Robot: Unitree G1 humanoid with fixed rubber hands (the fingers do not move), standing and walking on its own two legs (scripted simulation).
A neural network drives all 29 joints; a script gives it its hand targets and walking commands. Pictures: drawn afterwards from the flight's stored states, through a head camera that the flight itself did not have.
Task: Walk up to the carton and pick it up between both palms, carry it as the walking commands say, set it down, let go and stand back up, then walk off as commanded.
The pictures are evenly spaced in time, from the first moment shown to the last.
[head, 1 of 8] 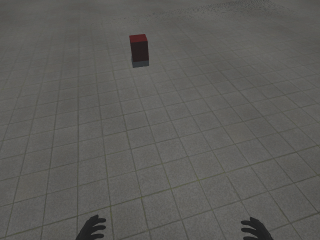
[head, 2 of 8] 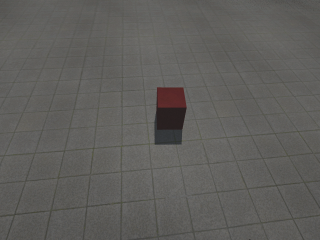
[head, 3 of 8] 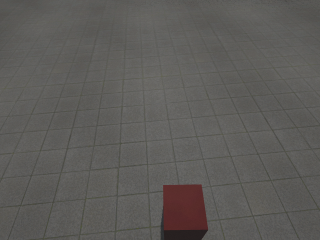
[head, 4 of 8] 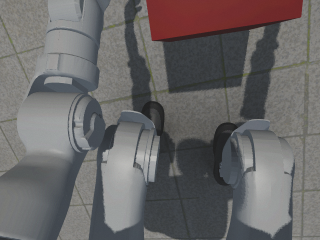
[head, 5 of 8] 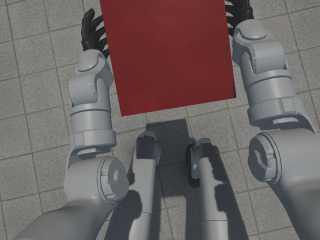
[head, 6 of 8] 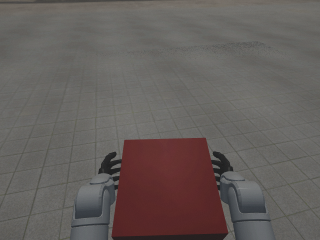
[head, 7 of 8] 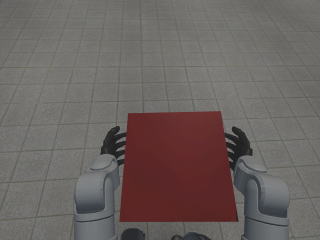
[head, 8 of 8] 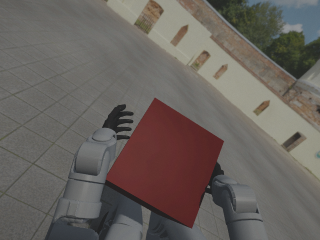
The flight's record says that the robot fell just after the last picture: yes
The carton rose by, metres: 0.66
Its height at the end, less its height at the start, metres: +0.51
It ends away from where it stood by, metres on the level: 5.36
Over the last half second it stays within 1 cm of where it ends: no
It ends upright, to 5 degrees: no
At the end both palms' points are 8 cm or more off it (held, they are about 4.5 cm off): no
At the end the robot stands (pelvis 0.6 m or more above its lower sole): no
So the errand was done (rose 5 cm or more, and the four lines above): no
